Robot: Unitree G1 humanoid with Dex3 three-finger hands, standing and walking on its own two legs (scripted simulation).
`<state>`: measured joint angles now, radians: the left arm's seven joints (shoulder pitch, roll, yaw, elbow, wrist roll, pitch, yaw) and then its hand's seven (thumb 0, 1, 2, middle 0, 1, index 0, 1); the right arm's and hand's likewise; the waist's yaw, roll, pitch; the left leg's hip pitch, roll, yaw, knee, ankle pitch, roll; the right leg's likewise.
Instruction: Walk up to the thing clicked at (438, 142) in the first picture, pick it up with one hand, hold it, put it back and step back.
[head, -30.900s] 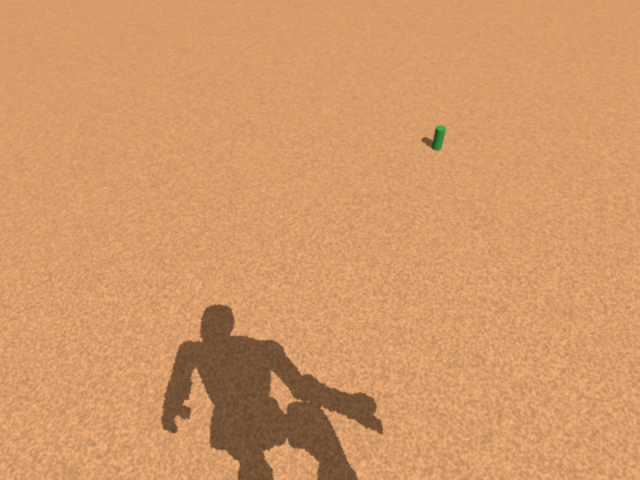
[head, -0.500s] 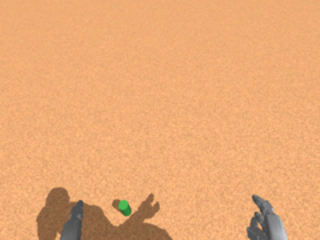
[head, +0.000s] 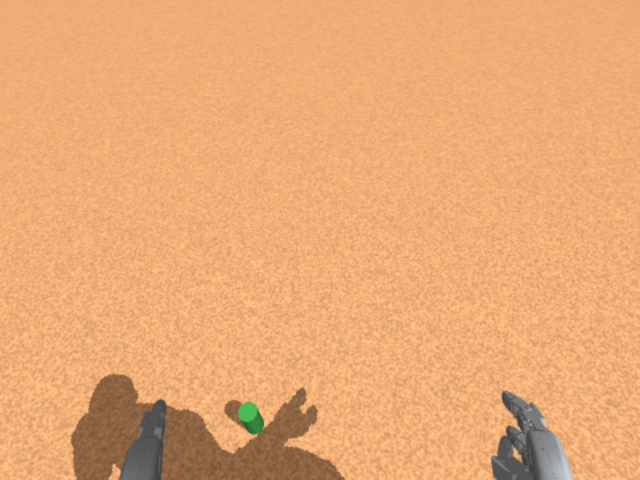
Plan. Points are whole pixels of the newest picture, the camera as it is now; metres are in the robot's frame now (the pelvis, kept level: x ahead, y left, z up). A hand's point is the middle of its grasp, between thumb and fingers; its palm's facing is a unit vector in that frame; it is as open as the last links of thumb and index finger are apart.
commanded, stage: stand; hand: left
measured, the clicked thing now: (251, 418) +0.40 +0.24 -0.66
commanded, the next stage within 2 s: none
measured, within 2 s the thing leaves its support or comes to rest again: neither
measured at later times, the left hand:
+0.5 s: hand out of the picture +0.13 +0.21 -0.10, palm faces -0.04 -0.94 -0.34, open 8.4 cm
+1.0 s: hand out of the picture +0.04 +0.26 -0.11, palm faces -0.01 -0.94 -0.34, open 7.4 cm
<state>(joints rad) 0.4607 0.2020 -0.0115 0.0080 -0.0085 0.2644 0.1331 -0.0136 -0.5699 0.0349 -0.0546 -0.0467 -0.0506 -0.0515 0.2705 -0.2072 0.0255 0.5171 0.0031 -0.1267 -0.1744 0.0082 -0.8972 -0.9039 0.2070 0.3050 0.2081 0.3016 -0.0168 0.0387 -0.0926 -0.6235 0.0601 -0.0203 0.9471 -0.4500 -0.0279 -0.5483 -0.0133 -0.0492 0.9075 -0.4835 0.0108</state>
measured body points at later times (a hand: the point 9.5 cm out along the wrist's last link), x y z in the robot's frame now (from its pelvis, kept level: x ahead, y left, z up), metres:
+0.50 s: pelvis -0.01 +0.00 +0.02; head +0.01 +0.00 +0.46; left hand +0.13 +0.26 -0.08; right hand +0.12 -0.27 -0.09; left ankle +0.02 +0.13 -0.69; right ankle -0.01 -0.13 -0.69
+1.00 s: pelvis -0.01 +0.01 +0.05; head -0.01 +0.01 +0.50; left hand +0.05 +0.31 -0.08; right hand +0.06 -0.26 -0.09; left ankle +0.02 +0.13 -0.69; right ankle -0.01 -0.13 -0.69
